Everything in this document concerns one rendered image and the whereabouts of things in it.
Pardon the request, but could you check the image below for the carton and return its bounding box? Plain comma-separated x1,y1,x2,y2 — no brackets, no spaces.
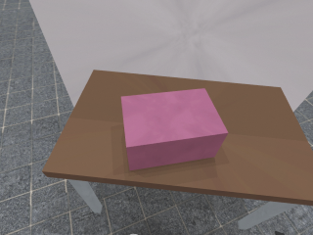
121,88,229,170

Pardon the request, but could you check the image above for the table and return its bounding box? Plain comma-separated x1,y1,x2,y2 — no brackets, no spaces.
42,70,313,230

